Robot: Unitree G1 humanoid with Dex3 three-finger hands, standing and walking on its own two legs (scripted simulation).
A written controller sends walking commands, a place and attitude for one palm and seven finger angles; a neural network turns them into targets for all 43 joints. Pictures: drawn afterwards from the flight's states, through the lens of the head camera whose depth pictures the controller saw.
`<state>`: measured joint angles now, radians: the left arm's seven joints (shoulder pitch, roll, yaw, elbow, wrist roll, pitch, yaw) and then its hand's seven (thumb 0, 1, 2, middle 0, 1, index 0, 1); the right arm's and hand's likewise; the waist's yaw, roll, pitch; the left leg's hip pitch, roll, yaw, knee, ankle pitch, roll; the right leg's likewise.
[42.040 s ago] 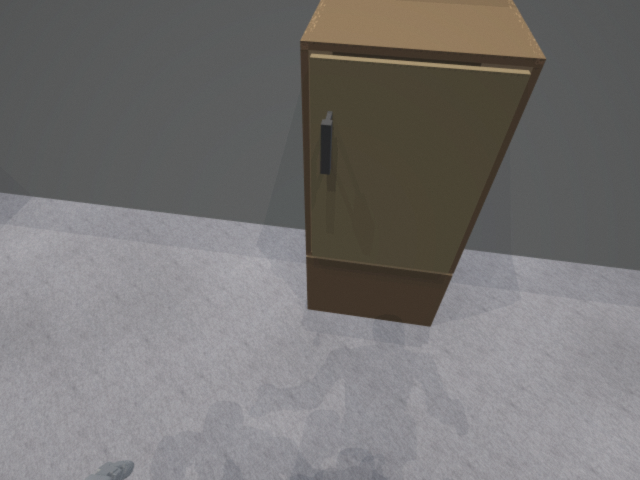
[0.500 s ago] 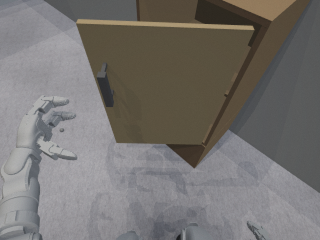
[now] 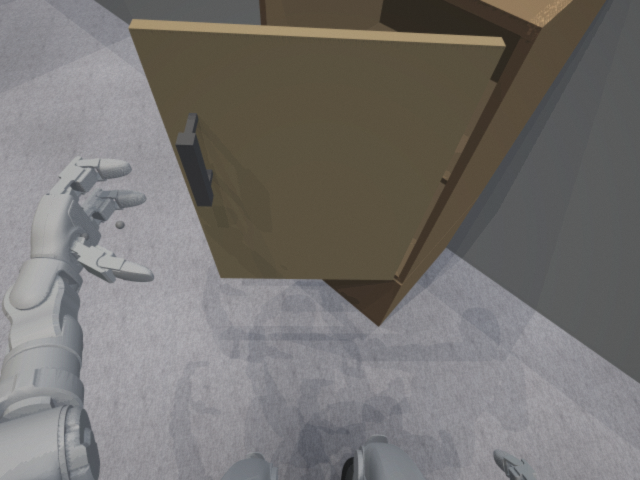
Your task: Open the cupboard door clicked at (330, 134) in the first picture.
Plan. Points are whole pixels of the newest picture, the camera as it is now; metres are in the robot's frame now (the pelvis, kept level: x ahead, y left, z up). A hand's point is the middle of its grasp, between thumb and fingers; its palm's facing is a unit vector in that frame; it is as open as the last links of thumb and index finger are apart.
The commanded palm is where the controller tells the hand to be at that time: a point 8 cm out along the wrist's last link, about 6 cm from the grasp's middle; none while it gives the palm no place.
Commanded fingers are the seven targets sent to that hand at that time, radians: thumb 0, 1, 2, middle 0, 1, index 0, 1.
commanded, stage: move the hooked fingers beside the handle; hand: left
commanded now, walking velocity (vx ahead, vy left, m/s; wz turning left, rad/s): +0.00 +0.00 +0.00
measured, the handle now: (198, 161) +0.52 +0.18 +0.05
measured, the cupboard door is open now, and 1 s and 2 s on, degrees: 43 43 43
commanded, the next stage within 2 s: slide the fingers in behind the handle in 1.56 s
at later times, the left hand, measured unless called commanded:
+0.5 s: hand (143, 186) +0.47 +0.24 +0.06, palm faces +0.00 -1.00 +0.01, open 14.0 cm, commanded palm +0.44 +0.28 +0.05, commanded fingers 0.00 -0.50 0.30 -0.30 -1.20 -0.30 -1.20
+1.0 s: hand (142, 190) +0.46 +0.24 +0.06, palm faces -0.02 -1.00 +0.01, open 14.0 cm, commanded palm +0.44 +0.28 +0.05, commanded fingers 0.00 -0.50 0.30 -0.30 -1.20 -0.30 -1.20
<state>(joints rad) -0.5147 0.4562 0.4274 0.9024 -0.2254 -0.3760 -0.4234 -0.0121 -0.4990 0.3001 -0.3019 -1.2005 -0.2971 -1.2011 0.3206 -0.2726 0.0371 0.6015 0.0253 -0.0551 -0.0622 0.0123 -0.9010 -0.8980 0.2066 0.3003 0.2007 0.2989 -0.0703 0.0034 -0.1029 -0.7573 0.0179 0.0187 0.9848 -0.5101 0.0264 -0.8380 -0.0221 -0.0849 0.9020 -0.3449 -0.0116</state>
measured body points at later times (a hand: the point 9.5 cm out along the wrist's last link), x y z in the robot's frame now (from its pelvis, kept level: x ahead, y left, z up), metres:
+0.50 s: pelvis +0.00 +0.01 -0.01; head +0.12 +0.02 +0.42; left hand +0.46 +0.29 +0.06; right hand +0.02 -0.27 -0.12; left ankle -0.02 +0.10 -0.68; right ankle +0.05 -0.12 -0.68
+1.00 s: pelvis +0.00 +0.01 -0.01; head +0.11 +0.04 +0.42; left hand +0.45 +0.29 +0.06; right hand +0.05 -0.26 -0.12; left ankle -0.02 +0.10 -0.68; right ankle +0.05 -0.12 -0.68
